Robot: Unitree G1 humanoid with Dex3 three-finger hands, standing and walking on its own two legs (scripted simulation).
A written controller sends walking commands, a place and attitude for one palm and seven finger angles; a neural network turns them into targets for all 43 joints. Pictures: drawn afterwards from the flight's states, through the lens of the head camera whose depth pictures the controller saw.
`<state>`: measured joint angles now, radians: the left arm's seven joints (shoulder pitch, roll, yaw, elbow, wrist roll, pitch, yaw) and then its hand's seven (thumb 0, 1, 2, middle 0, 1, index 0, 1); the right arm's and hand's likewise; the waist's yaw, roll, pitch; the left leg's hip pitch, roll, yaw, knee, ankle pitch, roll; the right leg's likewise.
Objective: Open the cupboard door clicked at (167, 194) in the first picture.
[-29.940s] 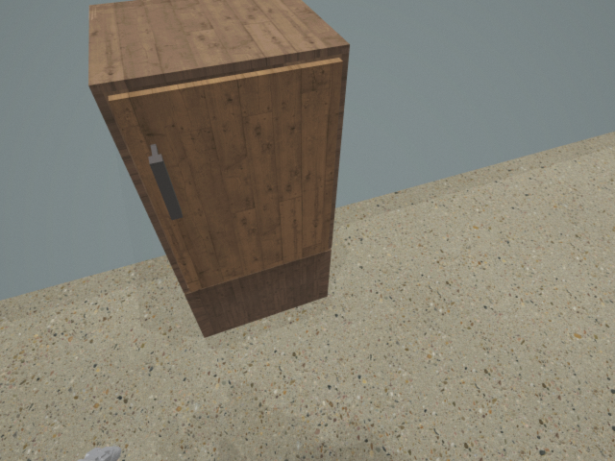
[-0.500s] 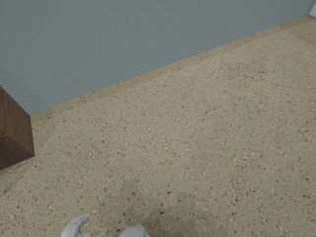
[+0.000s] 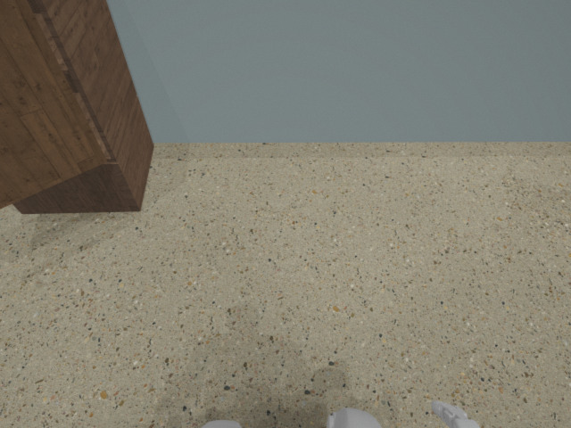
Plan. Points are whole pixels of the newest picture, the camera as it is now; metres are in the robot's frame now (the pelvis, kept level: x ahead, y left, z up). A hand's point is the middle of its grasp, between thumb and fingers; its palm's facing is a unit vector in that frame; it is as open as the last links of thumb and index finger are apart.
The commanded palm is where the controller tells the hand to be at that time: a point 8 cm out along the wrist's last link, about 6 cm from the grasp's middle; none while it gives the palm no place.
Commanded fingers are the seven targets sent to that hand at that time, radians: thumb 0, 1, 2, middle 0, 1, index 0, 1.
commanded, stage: turn to face it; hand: left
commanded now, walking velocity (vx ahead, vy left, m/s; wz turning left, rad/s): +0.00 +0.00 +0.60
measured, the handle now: out of the picture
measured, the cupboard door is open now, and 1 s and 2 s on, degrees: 36 36 36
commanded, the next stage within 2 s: take the last steps up to it in 1.18 s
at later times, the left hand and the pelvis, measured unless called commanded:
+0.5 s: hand out of the picture +0.03 +0.16 -0.15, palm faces +0.32 -0.92 -0.23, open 7.3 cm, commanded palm none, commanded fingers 0.00 0.90 0.90 -0.20 -0.30 -0.20 -0.30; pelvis +0.01 -0.05 +0.01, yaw +19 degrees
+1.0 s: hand out of the picture -0.01 +0.21 -0.15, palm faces +0.54 -0.81 -0.24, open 7.4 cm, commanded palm none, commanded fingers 0.00 0.90 0.90 -0.20 -0.30 -0.20 -0.30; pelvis +0.01 -0.02 +0.01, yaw +32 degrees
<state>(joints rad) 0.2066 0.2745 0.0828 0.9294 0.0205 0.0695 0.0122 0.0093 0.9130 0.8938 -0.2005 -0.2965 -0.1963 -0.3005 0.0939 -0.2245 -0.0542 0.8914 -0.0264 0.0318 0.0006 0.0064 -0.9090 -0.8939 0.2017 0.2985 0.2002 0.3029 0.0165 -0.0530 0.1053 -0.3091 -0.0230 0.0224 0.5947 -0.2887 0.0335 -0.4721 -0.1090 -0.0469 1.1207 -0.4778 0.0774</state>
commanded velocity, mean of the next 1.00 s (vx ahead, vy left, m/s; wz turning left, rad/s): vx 0.00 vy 0.00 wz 0.51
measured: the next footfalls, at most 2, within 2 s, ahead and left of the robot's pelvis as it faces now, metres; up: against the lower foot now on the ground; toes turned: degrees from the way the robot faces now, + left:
right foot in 0.26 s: +0.06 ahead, -0.15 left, +0.00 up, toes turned +7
left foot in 0.64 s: +0.01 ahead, +0.09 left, +0.00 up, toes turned +29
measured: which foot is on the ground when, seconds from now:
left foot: down 0.00-0.26, up 0.28-0.62, down 0.64-1.00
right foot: up 0.00-0.24, down 0.26-0.64, up 0.66-1.00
